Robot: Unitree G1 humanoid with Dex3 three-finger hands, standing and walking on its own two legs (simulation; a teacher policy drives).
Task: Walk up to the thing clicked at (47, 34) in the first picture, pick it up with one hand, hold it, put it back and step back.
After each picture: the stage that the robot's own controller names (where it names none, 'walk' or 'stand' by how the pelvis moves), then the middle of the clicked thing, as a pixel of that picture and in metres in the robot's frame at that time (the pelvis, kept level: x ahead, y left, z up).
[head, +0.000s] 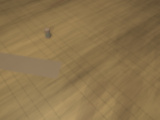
stand; (47, 33) +1.52 +0.41 -0.72
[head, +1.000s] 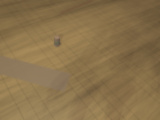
walk; (56, 41) +1.42 +0.19 -0.70
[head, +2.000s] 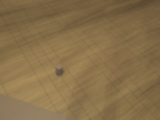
walk; (59, 70) +0.91 +0.14 -0.71
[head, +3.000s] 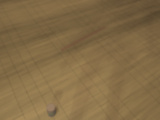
walk; (51, 110) +0.54 +0.19 -0.71
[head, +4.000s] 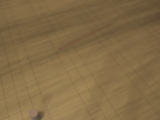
stand; (35, 115) +0.44 +0.37 -0.68
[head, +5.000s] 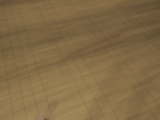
stand; out of the picture +0.44 +0.31 -0.71
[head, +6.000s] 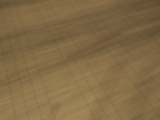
stand; out of the picture +0.40 +0.29 -0.71
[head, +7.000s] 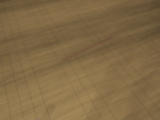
stand; out of the picture +0.45 +0.33 -0.72
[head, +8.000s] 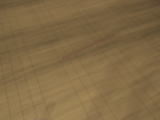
stand; out of the picture +0.43 +0.33 -0.72
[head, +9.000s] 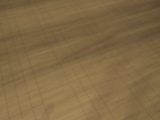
stand; out of the picture +0.43 +0.33 -0.72
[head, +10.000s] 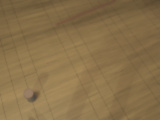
go down; (30, 95) +0.45 +0.32 -0.62
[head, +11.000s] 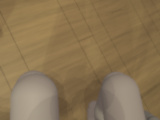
go down; out of the picture +0.48 +0.36 -0.27
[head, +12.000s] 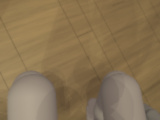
close in; out of the picture +0.48 +0.36 -0.27
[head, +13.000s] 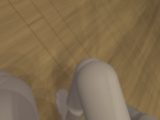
close in; out of the picture +0.46 +0.40 -0.22
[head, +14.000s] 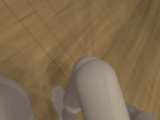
close; out of the picture +0.45 +0.41 -0.23
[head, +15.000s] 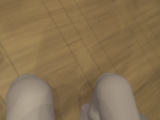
lift; out of the picture +0.40 +0.35 -0.14
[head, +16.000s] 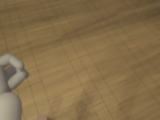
lift; out of the picture +0.35 +0.23 -0.61
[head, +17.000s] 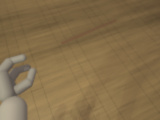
hold; out of the picture +0.32 +0.21 -0.66
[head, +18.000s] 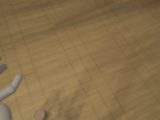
approach; (40, 115) +0.34 +0.22 -0.61
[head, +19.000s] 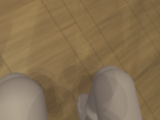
go down; out of the picture +0.38 +0.27 -0.25
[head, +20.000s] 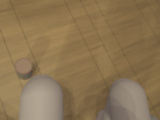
hold; (24, 69) +0.38 +0.24 -0.28
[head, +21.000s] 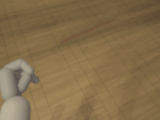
hold; out of the picture +0.33 +0.21 -0.64
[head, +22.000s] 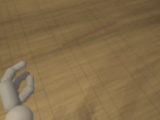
lower; out of the picture +0.33 +0.22 -0.67
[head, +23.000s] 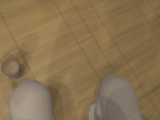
lower; (13, 70) +0.40 +0.25 -0.32
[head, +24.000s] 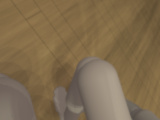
lower; out of the picture +0.37 +0.27 -0.24
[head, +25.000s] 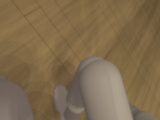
lower; out of the picture +0.36 +0.28 -0.23
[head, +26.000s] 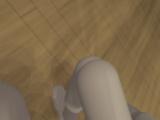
lower; out of the picture +0.37 +0.28 -0.23
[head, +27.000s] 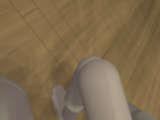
open; out of the picture +0.37 +0.28 -0.23
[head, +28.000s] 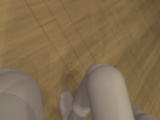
stand; out of the picture +0.38 +0.27 -0.25
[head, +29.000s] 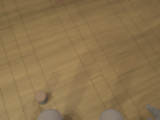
stand; (41, 98) +0.37 +0.22 -0.54
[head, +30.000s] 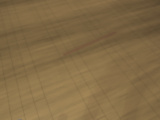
stand; out of the picture +0.35 +0.21 -0.66
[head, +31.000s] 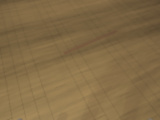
stand; out of the picture +0.34 +0.21 -0.67
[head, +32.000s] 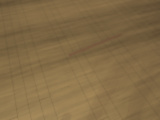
stand; out of the picture +0.35 +0.20 -0.70
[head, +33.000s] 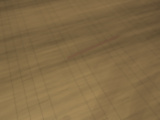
stand; out of the picture +0.35 +0.21 -0.72
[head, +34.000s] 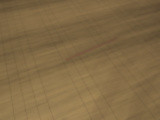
stand; out of the picture +0.33 +0.22 -0.72
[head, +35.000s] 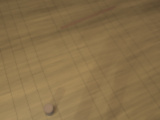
walk; (49, 110) +0.38 +0.18 -0.71
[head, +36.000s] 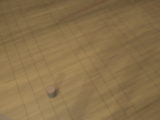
walk; (51, 91) +0.54 +0.23 -0.70
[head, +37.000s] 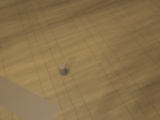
walk; (62, 69) +0.82 +0.26 -0.71
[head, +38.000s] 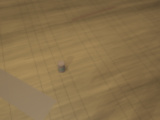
stand; (61, 66) +0.95 +0.19 -0.71
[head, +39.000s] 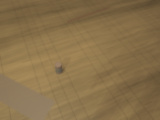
stand; (58, 68) +0.97 +0.21 -0.72
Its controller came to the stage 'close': yes
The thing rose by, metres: 0.30
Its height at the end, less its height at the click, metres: +0.00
